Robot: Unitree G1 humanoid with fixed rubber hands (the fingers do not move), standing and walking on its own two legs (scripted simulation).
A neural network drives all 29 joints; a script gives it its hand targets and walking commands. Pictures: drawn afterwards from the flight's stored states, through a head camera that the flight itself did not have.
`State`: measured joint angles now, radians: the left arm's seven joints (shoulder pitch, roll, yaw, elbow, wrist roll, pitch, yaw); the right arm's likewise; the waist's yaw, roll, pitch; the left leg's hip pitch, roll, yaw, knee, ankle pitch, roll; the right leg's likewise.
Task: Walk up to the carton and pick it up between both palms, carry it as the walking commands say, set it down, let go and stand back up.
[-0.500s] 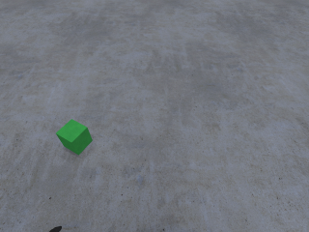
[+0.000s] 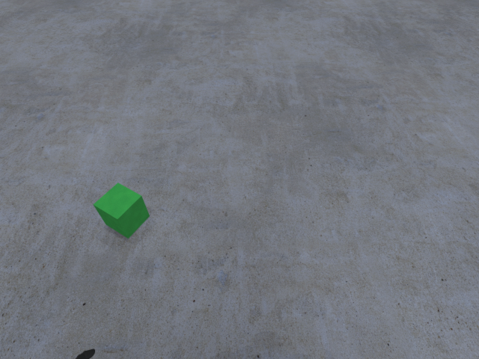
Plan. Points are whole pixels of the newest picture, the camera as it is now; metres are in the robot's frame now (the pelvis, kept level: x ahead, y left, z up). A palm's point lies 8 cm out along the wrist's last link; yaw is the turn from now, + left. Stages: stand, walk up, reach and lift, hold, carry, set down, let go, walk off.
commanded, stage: walk up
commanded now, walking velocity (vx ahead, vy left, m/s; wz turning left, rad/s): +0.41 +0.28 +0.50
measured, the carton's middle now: (123, 210) +0.84 +0.55 -0.69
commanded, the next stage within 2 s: none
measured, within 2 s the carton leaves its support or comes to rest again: neither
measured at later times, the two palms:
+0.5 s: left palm (25, 345) +0.17 +0.41 -0.15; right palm (276, 324) +0.20 -0.07 -0.13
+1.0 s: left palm (30, 280) +0.29 +0.45 -0.14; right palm (247, 196) +0.52 -0.02 -0.15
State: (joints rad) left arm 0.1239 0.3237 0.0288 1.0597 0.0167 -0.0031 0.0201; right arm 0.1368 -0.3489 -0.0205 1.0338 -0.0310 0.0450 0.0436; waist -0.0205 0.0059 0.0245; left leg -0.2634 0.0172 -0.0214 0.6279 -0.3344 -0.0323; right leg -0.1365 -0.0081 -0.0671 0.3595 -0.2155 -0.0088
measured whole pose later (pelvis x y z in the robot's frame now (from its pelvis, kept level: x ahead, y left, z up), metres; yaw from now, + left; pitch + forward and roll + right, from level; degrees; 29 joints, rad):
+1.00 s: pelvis +0.37 +0.20 -0.01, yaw +24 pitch +0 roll -1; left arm 0.27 0.21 0.07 1.04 0.04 -0.04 0.03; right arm 0.23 -0.25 -0.08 0.96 -0.03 0.03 0.04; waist 0.01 0.04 0.05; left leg -0.54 0.07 0.02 1.10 -0.34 -0.03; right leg -0.26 -0.10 -0.15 0.50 -0.22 0.03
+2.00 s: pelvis +0.46 +0.33 -0.01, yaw +28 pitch +1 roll -1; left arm 0.27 0.23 0.05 1.05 0.02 0.05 0.03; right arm 0.25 -0.17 -0.03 1.02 -0.02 0.01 -0.02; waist 0.00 -0.05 -0.01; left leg -0.25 0.03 0.02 0.49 -0.26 -0.01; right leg -0.38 -0.05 -0.02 0.66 -0.36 0.01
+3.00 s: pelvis +0.61 +0.24 -0.01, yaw +46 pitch +1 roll -1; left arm 0.27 0.14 0.03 0.99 0.04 0.00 0.05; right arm 0.12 -0.24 -0.07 0.95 -0.01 0.05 -0.02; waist 0.03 0.01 0.08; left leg -0.40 0.01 0.09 0.90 -0.50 -0.02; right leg -0.17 -0.03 -0.22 0.50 -0.34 -0.04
